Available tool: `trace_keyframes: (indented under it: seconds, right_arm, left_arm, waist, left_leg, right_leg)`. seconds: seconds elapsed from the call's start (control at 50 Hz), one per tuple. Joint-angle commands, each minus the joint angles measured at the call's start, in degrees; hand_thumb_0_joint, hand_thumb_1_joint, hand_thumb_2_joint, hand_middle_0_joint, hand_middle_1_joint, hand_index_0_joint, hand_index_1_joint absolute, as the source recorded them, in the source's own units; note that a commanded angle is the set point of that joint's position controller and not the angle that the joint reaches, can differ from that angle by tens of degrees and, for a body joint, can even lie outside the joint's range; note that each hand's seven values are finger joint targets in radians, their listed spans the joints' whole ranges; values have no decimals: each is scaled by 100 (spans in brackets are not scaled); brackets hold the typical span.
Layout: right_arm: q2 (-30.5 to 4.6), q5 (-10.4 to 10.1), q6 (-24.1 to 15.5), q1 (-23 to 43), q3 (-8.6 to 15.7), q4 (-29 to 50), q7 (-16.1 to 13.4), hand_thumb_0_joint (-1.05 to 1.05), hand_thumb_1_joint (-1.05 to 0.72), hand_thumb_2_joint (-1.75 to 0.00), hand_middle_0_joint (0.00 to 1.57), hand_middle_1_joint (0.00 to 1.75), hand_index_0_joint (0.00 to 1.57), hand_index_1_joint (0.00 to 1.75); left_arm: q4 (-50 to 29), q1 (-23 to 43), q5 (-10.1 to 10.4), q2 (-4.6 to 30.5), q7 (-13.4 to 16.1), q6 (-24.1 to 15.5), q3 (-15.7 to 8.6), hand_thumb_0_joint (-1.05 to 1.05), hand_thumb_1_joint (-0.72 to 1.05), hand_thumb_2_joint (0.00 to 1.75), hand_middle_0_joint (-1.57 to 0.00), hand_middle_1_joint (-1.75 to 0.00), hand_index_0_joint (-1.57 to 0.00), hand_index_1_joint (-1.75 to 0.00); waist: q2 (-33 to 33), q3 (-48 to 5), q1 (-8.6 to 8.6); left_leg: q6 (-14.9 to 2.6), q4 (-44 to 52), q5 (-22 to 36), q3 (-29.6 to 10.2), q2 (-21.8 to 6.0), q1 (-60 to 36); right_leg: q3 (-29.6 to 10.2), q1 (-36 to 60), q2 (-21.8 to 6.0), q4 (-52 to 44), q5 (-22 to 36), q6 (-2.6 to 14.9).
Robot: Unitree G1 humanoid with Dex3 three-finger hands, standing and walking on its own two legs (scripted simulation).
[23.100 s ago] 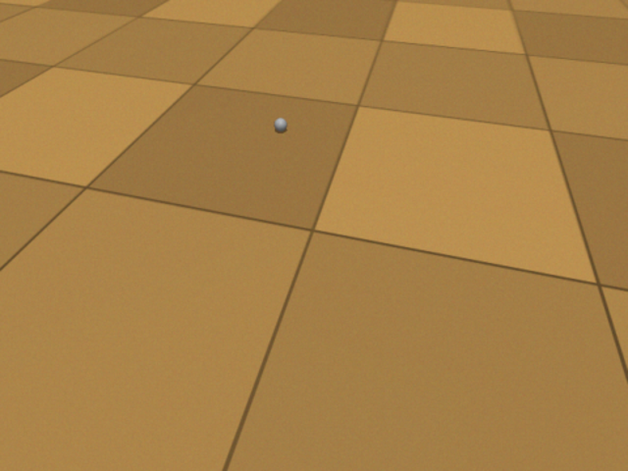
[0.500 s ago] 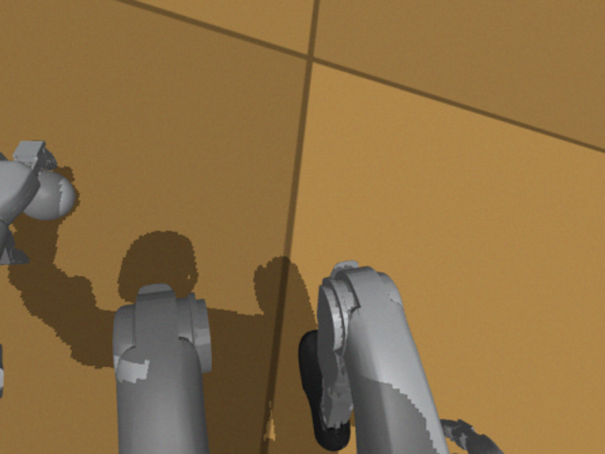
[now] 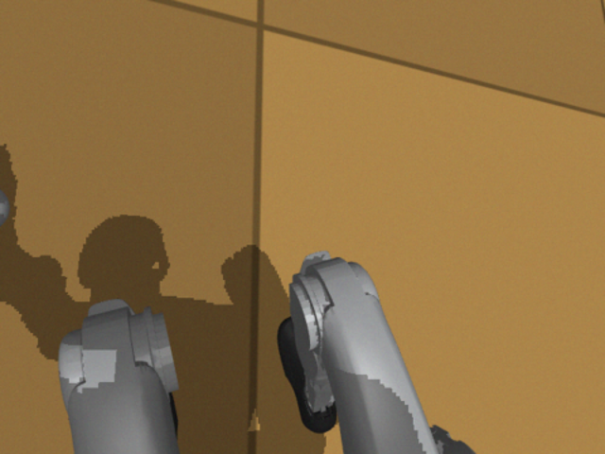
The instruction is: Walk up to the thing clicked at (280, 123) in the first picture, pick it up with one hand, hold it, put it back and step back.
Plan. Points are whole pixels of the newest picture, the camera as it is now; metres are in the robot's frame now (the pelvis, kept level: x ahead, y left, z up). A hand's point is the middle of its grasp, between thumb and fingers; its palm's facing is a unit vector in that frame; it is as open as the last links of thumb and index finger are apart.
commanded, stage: rest palm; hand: left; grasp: from above
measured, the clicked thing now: out of the picture +0.46 +0.34 -0.28
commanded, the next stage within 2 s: close in 0.66 s
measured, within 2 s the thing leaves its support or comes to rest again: neither
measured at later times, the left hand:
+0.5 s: hand out of the picture +0.46 +0.33 -0.24, palm faces -0.43 -0.13 -0.89, open 13.4 cm
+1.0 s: hand out of the picture +0.45 +0.33 -0.25, palm faces -0.45 -0.14 -0.88, open 12.7 cm
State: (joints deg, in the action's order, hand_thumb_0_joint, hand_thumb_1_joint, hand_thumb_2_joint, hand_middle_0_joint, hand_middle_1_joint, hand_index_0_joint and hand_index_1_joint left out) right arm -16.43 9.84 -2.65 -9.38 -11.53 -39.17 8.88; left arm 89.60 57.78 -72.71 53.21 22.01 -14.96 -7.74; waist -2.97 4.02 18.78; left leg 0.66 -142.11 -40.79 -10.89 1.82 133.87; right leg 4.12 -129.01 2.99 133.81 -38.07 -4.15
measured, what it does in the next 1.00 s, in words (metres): stands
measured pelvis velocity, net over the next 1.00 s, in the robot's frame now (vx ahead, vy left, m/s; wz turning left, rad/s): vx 0.00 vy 0.01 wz -0.06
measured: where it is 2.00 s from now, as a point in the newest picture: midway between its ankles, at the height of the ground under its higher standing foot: (240, 423)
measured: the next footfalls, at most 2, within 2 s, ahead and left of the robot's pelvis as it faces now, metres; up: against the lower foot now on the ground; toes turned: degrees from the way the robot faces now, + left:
none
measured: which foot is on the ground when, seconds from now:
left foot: down 0.00-1.00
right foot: down 0.00-1.00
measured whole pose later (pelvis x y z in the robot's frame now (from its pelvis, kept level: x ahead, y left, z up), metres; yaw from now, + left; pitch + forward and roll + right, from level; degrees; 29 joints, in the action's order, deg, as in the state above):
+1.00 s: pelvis +0.00 +0.01 -0.01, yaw -3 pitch +28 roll -15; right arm -18.7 14.7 -8.6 -6.4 -15.7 -38.3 12.4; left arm 98.4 58.7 -77.2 60.1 33.1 -17.8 -8.0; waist -7.3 6.8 20.9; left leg 0.4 -146.7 -42.1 -14.4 1.5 133.9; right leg 7.1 -128.1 4.2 135.3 -37.6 -3.9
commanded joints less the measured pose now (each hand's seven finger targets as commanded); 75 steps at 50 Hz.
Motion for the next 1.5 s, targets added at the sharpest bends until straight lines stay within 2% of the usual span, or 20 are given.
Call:
trace_keyframes:
  seconds: [0.0, 0.06, 0.14, 0.18, 0.34, 0.4, 0.46, 0.5, 0.52, 0.6, 0.62, 0.7, 0.88, 1.02, 1.08, 1.12, 1.16, 1.18, 1.26, 1.48]
  right_arm:
    - [-1782, 92, -45, -971, 469, 104, -100, 0, -89, -90, 20, 30, 20, 30]
    - [-1754, 186, -100, -1030, 405, -51, -74, 0, -89, -90, 20, 30, 20, 30]
    - [-1840, 290, -187, -1041, 382, -99, -26, 0, -89, -90, 20, 30, 20, 30]
    - [-1861, 323, -257, -982, 348, -93, 7, 0, -89, -90, 20, 30, 20, 30]
    - [-1940, 383, -453, -830, 308, -76, 104, 0, -90, -90, 20, 30, 20, 30]
    - [-1976, 357, -499, -776, 302, -46, 135, 0, -89, -90, 20, 30, 20, 30]
    - [-2013, 370, -568, -768, 318, -39, 183, 0, -90, -90, 20, 30, 20, 30]
    - [-2004, 339, -587, -686, 298, 59, 181, 0, -90, -90, 20, 30, 20, 30]
    - [-2038, 356, -580, -750, 317, 1, 183, 0, -90, -90, 20, 30, 20, 30]
    - [-2051, 333, -613, -762, 325, 60, 229, 0, -90, -90, 20, 30, 20, 30]
    - [-2015, 356, -588, -804, 258, 32, 225, 0, -90, -90, 20, 30, 20, 30]
    - [-2044, 359, -536, -772, 263, 60, 225, 0, -90, -90, 20, 30, 20, 30]
    - [-2114, 427, -559, -680, 183, 28, 254, 0, -89, -90, 20, 30, 20, 30]
    - [-2143, 500, -673, -607, 89, 44, 292, 0, -89, -90, 20, 30, 20, 30]
    - [-2184, 494, -736, -616, 68, 71, 301, 0, -89, -90, 20, 30, 20, 30]
    - [-2175, 483, -803, -456, 57, 128, 300, 0, -89, -90, 20, 30, 20, 30]
    - [-2258, 462, -817, -530, 90, 99, 293, 0, -89, -90, 20, 30, 20, 30]
    - [-2258, 489, -852, -557, 98, 137, 320, 0, -89, -90, 20, 30, 20, 30]
    - [-2240, 469, -855, -607, 78, 97, 341, 0, -90, -90, 20, 30, 20, 30]
    - [-2223, 423, -783, -602, 77, 97, 363, 0, -90, -90, 20, 30, 20, 30]
  left_arm:
    - [-728, 1666, -85, 1878, 534, -371, -334, 0, -52, 98, -7, -100, -7, -100]
    - [-473, 1638, -173, 1717, 707, -474, -130, 0, -51, 102, -8, -102, -8, -102]
    - [-299, 1603, -341, 1760, 962, -438, -122, 0, -48, 112, -11, -107, -10, -108]
    - [-141, 1705, -363, 1757, 1055, -390, -70, 0, -46, 112, -11, -110, -10, -110]
    - [1, 1684, -372, 1785, 1283, -10, -66, 0, -47, 105, -8, -109, -9, -108]
    - [37, 1697, -294, 1765, 1293, 96, -60, 0, -46, 105, -9, -109, -10, -108]
    - [171, 1713, -275, 1867, 1237, 174, -168, 0, -47, 102, -8, -108, -9, -107]
    - [67, 1694, -206, 1793, 1201, 157, -119, 0, -48, 104, -8, -109, -9, -108]
    - [116, 1556, -199, 1927, 1184, 163, -245, 0, -48, 103, -8, -109, -9, -108]
    - [13, 1644, -122, 1817, 997, 65, -154, 0, -48, 107, -9, -111, -10, -111]
    - [76, 1545, -110, 2013, 1005, 35, -303, 0, -48, 108, -10, -112, -10, -111]
    - [37, 1470, -112, 1839, 953, -127, -112, 0, -46, 110, -10, -114, -10, -113]
    - [107, 1522, -331, 2035, 1293, -353, -153, 0, -32, 99, -15, -113, -18, -110]
    - [554, 1502, -473, 2035, 1570, -171, -90, 0, -23, 93, -20, -113, -24, -108]
    - [552, 1638, -412, 2162, 1595, -77, -168, 0, -18, 90, -23, -110, -28, -106]
    - [521, 1684, -330, 1981, 1543, -41, 19, 0, -19, 88, -24, -110, -28, -105]
    - [600, 1613, -316, 2202, 1522, -9, -142, 0, -15, 85, -26, -110, -31, -104]
    - [491, 1622, -322, 2065, 1455, 2, -43, 0, -13, 81, -27, -107, -32, -101]
    - [323, 1557, -204, 2240, 1379, 5, -184, 0, -10, 81, -30, -106, -36, -101]
    - [195, 1355, -107, 2206, 1219, -159, -148, 0, -2, 78, -37, -100, -42, -95]
  waist:
    - [2368, -3891, 72]
    - [2401, -3763, 127]
    - [2561, -3705, 198]
    - [2538, -3558, 279]
    - [2734, -3612, 258]
    - [2854, -3541, 236]
    - [2661, -3370, 358]
    - [2667, -3422, 288]
    - [2644, -3458, 295]
    - [2684, -3310, 397]
    - [2548, -3411, 357]
    - [2625, -3415, 382]
    - [2765, -3258, 379]
    - [2722, -3078, 438]
    - [2503, -2997, 482]
    - [2576, -2975, 447]
    - [2586, -2956, 452]
    - [2716, -2983, 489]
    - [2766, -3180, 445]
    - [2606, -3138, 409]
  left_leg:
    - [-158, 1383, 1307, 544, -143, -2901]
    - [-163, 1376, 1097, 520, -161, -2910]
    - [-130, 1349, 1290, 474, -186, -3080]
    - [-138, 1298, 1210, 450, -198, -2976]
    - [-99, 1324, 1401, 418, -216, -3100]
    - [-70, 1431, 1352, 365, -210, -3073]
    - [-107, 1291, 1261, 375, -228, -2884]
    - [-111, 1332, 1246, 354, -225, -2846]
    - [-97, 1345, 1350, 334, -237, -2943]
    - [-93, 1283, 1344, 297, -251, -2924]
    - [-112, 1281, 1341, 285, -245, -2852]
    - [-79, 1297, 1312, 243, -260, -2957]
    - [-23, 1325, 1429, 168, -304, -3132]
    - [-59, 1249, 1249, 213, -288, -2873]
    - [-117, 1179, 1085, 227, -286, -2658]
    - [-105, 1236, 939, 213, -288, -2672]
    - [-74, 1306, 896, 126, -304, -2741]
    - [-69, 1259, 1018, 161, -308, -2826]
    - [-41, 1220, 1431, 131, -327, -3035]
    - [-88, 1139, 1361, 195, -314, -2792]
  right_leg:
    - [793, 1982, 99, -1027, 1324, 575]
    - [834, 1838, 133, -1033, 1190, 559]
    - [917, 1774, 152, -926, 1356, 559]
    - [945, 1695, 161, -890, 1347, 552]
    - [987, 1750, 184, -803, 1547, 562]
    - [1019, 1661, 167, -762, 1486, 568]
    - [991, 1682, 174, -768, 1461, 545]
    - [993, 1744, 169, -811, 1423, 551]
    - [997, 1804, 165, -803, 1501, 546]
    - [997, 1759, 155, -803, 1464, 540]
    - [1009, 1936, 171, -851, 1478, 531]
    - [1052, 1860, 191, -809, 1438, 543]
    - [1141, 1727, 215, -713, 1501, 528]
    - [1135, 1705, 235, -682, 1451, 531]
    - [1123, 1754, 227, -773, 1362, 494]
    - [1121, 1663, 240, -773, 1228, 515]
    - [1171, 1572, 212, -712, 1190, 504]
    - [1138, 1648, 213, -706, 1286, 507]
    - [1138, 1838, 211, -684, 1577, 492]
    - [1113, 2029, 238, -808, 1520, 506]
